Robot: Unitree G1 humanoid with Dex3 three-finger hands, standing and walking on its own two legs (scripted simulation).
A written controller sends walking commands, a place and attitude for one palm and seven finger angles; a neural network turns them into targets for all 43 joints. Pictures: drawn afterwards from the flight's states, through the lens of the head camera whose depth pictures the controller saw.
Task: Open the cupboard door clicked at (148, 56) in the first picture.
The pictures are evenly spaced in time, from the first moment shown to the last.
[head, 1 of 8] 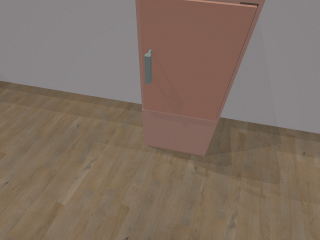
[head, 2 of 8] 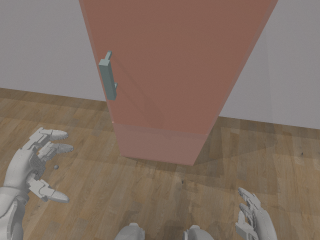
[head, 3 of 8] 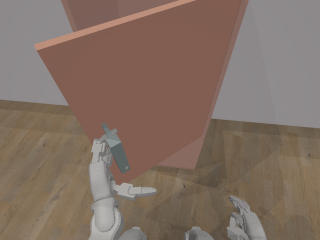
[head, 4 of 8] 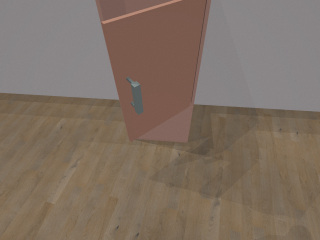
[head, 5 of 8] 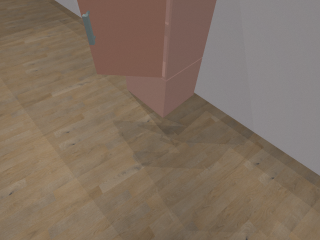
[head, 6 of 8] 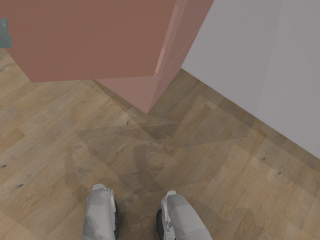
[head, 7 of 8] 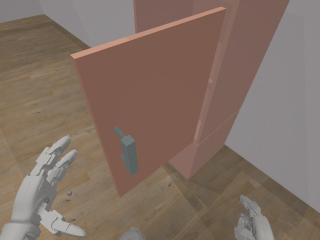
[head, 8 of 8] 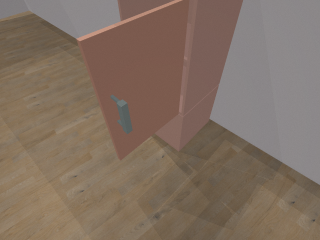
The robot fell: no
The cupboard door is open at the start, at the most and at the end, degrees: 0 89 88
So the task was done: yes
